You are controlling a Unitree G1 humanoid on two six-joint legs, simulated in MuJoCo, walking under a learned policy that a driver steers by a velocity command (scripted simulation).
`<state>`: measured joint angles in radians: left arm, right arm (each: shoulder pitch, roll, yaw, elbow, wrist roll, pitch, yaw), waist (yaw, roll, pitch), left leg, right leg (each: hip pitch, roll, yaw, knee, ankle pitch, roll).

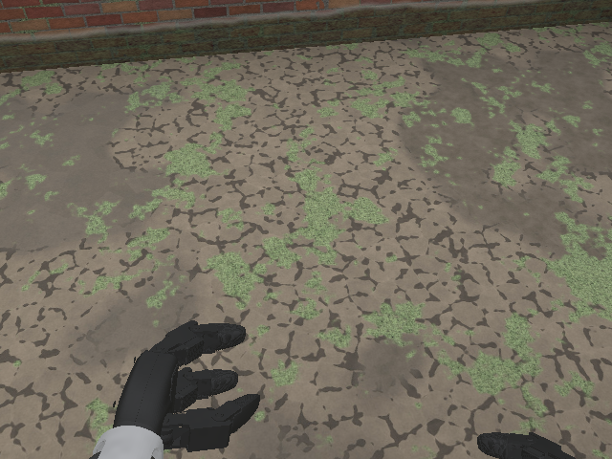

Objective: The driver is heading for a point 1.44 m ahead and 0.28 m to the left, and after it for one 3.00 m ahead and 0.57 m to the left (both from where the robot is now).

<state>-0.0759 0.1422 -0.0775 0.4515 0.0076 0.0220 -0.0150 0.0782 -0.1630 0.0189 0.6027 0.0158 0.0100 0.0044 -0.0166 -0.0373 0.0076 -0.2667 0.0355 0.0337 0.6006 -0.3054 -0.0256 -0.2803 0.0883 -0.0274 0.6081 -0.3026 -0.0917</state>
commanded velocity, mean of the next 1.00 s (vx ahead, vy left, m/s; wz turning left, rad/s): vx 1.00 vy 0.00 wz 0.34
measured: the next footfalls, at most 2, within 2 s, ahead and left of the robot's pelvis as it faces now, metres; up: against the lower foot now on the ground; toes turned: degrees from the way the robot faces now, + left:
right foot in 0.96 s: +0.00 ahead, -0.06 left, +0.00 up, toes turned +13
